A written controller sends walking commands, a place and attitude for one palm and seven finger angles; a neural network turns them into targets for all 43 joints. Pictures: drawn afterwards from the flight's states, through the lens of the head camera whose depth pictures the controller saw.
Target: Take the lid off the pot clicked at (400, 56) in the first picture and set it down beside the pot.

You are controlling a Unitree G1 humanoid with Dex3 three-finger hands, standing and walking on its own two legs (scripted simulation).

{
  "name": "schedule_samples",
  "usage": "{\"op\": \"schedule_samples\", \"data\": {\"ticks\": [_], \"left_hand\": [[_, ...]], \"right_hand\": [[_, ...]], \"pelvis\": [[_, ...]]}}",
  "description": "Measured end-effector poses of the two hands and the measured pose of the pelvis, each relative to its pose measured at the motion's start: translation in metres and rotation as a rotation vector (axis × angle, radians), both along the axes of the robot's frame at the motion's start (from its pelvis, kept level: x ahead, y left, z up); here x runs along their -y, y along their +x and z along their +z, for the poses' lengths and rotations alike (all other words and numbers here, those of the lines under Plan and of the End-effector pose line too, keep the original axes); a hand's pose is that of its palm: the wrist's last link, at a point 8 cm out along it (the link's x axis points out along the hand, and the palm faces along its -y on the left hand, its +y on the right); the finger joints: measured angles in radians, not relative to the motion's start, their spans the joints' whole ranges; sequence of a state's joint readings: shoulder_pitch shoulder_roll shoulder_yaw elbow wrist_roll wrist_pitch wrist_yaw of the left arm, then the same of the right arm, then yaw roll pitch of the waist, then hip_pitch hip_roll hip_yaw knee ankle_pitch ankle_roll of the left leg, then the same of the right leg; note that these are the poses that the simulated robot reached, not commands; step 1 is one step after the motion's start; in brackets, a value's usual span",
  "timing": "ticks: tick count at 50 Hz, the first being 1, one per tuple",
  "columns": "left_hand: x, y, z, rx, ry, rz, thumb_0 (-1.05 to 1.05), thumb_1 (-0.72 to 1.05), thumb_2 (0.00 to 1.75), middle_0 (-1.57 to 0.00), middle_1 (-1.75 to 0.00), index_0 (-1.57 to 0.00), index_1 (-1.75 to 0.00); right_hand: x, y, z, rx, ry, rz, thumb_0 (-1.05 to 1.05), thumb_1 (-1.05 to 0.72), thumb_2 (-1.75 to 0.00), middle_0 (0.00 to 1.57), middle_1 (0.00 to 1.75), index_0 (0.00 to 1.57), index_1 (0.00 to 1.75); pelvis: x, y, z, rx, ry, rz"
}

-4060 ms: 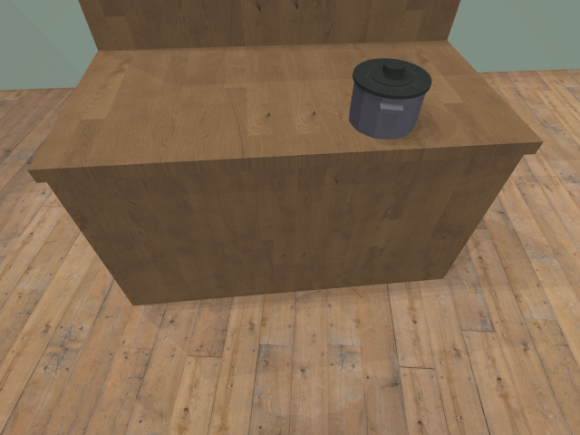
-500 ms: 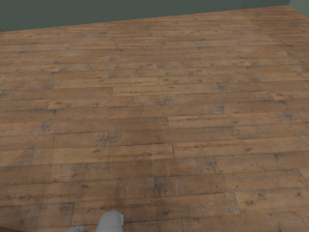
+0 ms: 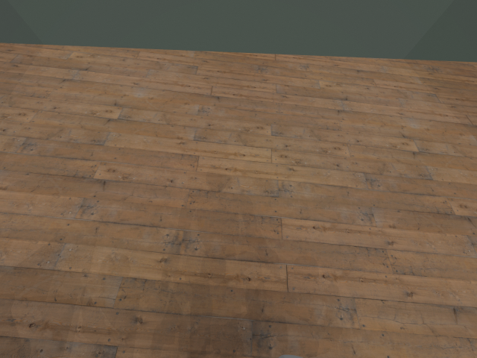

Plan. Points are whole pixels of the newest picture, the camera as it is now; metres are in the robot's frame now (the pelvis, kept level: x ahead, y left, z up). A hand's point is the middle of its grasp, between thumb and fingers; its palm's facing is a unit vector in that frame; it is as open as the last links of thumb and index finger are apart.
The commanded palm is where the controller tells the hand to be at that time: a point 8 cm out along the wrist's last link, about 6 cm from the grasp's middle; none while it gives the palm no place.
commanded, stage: turn to face it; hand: left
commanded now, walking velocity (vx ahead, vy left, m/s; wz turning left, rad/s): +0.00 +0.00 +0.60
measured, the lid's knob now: out of the picture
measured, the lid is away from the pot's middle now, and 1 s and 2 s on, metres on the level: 0.00 0.00 0.00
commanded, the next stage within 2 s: none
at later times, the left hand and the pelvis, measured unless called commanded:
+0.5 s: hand out of the picture +0.07 +0.16 -0.13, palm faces +0.28 -0.90 -0.33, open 7.4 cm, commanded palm none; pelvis +0.00 -0.07 +0.00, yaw +17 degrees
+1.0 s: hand out of the picture -0.17 +0.06 -0.17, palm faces +0.64 -0.71 -0.28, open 7.4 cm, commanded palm none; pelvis -0.01 -0.08 -0.01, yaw +38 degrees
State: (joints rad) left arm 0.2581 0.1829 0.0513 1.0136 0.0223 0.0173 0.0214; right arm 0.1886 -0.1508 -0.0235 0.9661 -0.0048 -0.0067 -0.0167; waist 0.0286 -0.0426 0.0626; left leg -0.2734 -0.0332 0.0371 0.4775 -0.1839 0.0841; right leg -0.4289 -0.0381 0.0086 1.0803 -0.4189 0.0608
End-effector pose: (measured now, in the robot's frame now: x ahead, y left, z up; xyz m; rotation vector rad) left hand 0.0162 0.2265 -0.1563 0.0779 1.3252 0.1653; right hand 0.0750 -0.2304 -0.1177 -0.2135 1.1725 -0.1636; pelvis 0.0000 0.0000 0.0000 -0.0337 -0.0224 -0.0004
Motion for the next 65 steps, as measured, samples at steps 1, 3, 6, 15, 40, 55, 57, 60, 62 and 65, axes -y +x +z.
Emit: {"op": "schedule_samples", "data": {"ticks": [1,3,6,15,40,55,57,60,62,65], "left_hand": [[-0.002,0.006,0.002,0.014,0.0,0.004,0.01,0.91,0.9,-0.2,-0.3,-0.2,-0.3],[-0.006,0.016,0.005,0.039,0.008,0.011,0.01,0.9,0.9,-0.2,-0.3,-0.2,-0.3],[-0.012,0.028,0.01,0.068,0.03,0.024,0.01,0.9,0.9,-0.2,-0.3,-0.2,-0.3],[-0.017,0.055,0.031,0.15,0.127,0.063,0.01,0.91,0.9,-0.2,-0.3,-0.2,-0.3],[0.102,-0.102,0.048,0.014,0.165,0.459,0.01,0.9,0.9,-0.21,-0.3,-0.2,-0.3],[0.115,-0.238,0.001,-0.16,0.057,0.758,0.01,0.9,0.9,-0.2,-0.3,-0.2,-0.3],[0.104,-0.233,0.004,-0.121,0.068,0.774,0.01,0.9,0.9,-0.2,-0.3,-0.2,-0.3],[0.085,-0.22,0.011,-0.038,0.095,0.783,0.01,0.91,0.9,-0.2,-0.3,-0.2,-0.3],[0.074,-0.21,0.016,0.011,0.118,0.784,0.01,0.91,0.9,-0.2,-0.3,-0.2,-0.3],[0.061,-0.197,0.023,0.064,0.151,0.784,0.01,0.91,0.9,-0.2,-0.3,-0.2,-0.3]], "right_hand": [[0.003,-0.004,0.001,-0.019,-0.007,-0.002,-0.01,-0.94,-0.89,0.2,0.3,0.21,0.3],[0.008,-0.013,0.002,-0.055,-0.018,-0.006,-0.01,-0.94,-0.89,0.2,0.3,0.21,0.3],[0.015,-0.025,0.002,-0.101,-0.027,-0.011,-0.01,-0.93,-0.9,0.2,0.3,0.21,0.3],[0.043,-0.04,-0.01,-0.187,-0.01,0.015,0.0,-0.91,-0.9,0.2,0.3,0.2,0.3],[0.068,0.131,-0.026,-0.088,0.026,0.483,0.01,-0.91,-0.9,0.19,0.3,0.2,0.3],[-0.089,0.188,0.005,0.16,0.043,0.852,0.0,-0.91,-0.9,0.2,0.3,0.2,0.3],[-0.093,0.18,0.009,0.148,0.034,0.863,0.0,-0.91,-0.9,0.2,0.3,0.2,0.3],[-0.092,0.167,0.011,0.114,0.023,0.872,0.0,-0.91,-0.9,0.2,0.3,0.2,0.3],[-0.087,0.159,0.011,0.088,0.019,0.872,0.0,-0.91,-0.9,0.2,0.3,0.2,0.3],[-0.076,0.147,0.007,0.044,0.012,0.864,0.0,-0.9,-0.9,0.2,0.3,0.21,0.3]], "pelvis": [[-0.001,0.0,0.001,-0.004,-0.002,0.009],[-0.002,0.001,0.002,-0.013,-0.004,0.028],[0.0,0.003,0.004,-0.026,-0.004,0.059],[0.024,0.004,0.002,-0.053,0.004,0.165],[0.101,0.004,0.004,-0.032,0.098,0.527],[0.069,-0.024,-0.015,-0.028,0.044,0.721],[0.066,-0.026,-0.01,-0.022,0.032,0.745],[0.064,-0.03,-0.004,-0.018,0.022,0.78],[0.064,-0.031,-0.001,-0.018,0.017,0.801],[0.065,-0.03,0.001,-0.022,0.011,0.832]]}}
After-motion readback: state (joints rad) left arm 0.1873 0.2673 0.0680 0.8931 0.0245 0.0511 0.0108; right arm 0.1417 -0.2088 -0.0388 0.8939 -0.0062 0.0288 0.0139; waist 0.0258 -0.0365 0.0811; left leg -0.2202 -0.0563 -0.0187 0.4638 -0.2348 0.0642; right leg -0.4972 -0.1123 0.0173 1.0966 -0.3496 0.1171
